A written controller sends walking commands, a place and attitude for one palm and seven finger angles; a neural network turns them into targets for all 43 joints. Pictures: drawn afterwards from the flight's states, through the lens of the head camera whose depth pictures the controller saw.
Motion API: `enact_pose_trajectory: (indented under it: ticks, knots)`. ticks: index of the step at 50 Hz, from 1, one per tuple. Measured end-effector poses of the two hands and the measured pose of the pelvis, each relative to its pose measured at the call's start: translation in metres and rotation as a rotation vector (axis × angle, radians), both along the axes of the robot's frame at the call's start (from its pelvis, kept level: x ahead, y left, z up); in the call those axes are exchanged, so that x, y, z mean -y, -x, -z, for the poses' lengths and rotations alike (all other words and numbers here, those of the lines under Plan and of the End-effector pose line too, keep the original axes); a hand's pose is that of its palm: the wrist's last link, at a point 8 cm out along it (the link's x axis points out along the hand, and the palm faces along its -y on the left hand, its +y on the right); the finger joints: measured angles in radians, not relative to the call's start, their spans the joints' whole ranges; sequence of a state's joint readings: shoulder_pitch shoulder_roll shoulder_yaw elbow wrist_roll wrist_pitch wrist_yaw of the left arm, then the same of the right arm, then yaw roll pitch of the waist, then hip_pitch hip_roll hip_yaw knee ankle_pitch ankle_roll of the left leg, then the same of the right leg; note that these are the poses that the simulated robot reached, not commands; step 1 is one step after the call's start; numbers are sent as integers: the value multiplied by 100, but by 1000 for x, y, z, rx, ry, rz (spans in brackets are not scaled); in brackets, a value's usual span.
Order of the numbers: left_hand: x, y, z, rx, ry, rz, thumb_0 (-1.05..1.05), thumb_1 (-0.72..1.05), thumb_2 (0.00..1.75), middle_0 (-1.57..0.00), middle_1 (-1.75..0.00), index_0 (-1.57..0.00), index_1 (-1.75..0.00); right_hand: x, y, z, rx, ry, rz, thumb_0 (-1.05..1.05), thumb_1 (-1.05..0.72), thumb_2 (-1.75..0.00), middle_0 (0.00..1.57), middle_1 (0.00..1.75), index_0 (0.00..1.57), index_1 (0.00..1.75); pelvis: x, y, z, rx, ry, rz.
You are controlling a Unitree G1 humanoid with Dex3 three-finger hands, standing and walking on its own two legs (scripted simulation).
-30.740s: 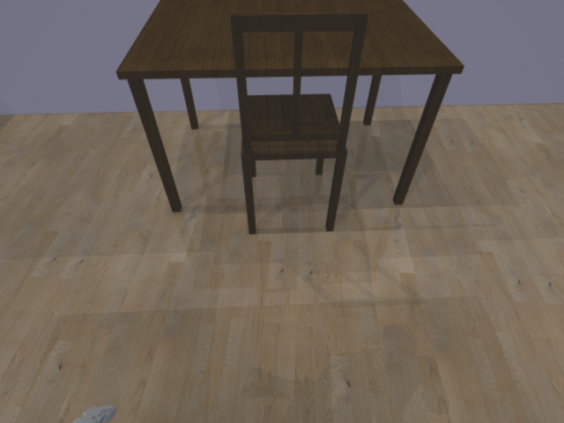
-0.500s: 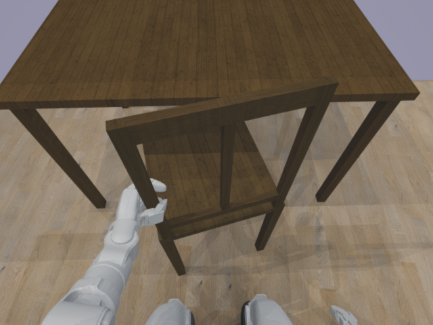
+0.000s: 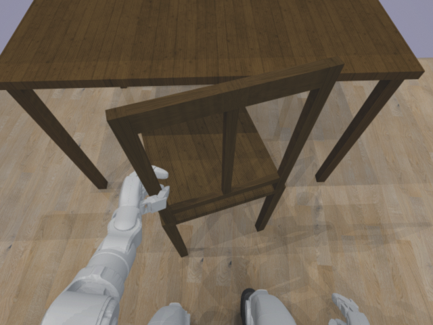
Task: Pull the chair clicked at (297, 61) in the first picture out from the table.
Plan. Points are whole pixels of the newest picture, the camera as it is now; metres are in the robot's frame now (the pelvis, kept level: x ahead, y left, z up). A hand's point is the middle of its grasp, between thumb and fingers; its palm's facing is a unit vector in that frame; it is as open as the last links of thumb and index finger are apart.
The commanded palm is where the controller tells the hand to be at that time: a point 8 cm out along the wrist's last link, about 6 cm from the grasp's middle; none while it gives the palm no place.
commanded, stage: step backward, pulling the chair out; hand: left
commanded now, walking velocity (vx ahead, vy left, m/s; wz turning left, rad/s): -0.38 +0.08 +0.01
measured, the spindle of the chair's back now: (228, 159) +0.44 -0.03 -0.03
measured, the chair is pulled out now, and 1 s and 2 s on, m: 0.14 0.35 0.61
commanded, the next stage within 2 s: stop walking, hand still on the chair in 1.36 s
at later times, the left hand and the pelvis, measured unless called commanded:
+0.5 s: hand (164, 243) +0.27 +0.10 -0.06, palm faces -0.03 -0.98 -0.19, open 5.7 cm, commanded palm +0.25 +0.16 -0.06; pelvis -0.09 +0.00 +0.01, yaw -1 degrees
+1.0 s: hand out of the picture +0.13 +0.11 -0.05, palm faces -0.12 -0.97 -0.21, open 5.7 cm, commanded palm +0.12 +0.16 -0.05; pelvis -0.22 +0.02 +0.01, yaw -4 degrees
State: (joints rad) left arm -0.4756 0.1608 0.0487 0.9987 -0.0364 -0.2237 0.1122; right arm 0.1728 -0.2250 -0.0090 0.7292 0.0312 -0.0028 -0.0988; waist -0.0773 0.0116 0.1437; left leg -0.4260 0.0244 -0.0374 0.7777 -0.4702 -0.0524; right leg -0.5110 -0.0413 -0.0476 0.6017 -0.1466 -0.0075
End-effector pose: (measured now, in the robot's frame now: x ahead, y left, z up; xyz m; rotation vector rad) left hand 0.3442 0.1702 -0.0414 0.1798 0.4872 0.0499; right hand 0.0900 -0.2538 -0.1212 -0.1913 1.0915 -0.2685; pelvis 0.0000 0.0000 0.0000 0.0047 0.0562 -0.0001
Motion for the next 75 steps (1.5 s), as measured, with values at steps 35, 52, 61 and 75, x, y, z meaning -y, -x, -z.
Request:
enact_pose_trajectory:
  ticks: [35, 52, 61, 75]
  knots:
    - [11, 147, -6, -11, -7, 171, 0, 65, 71, -14, -117, -47, -142, -9, 157, -25, -4, 77, 31, 0, -90, -90, 20, 29, 20, 30, -30, 142, -10, 5, -15, 40]
    - [12, 235, -10, -30, -31, 141, 1, 64, 75, -15, -113, -46, -138, -23, 245, -7, 1, -6, 35, 0, -90, -90, 20, 30, 21, 30, -30, 235, -13, 14, -9, 53]
    - [1, 292, -9, 7, -26, 212, 2, 67, 76, -12, -118, -42, -136, -31, 297, -25, 27, 56, 25, 0, -90, -90, 20, 29, 20, 30, -45, 284, -10, 20, 11, 60]
    - [0, 383, -13, -27, -40, 121, 3, 65, 79, -12, -115, -45, -134, -34, 386, -4, -4, -46, 39, 0, -90, -90, 20, 30, 21, 30, -29, 369, -12, 33, -2, 65]
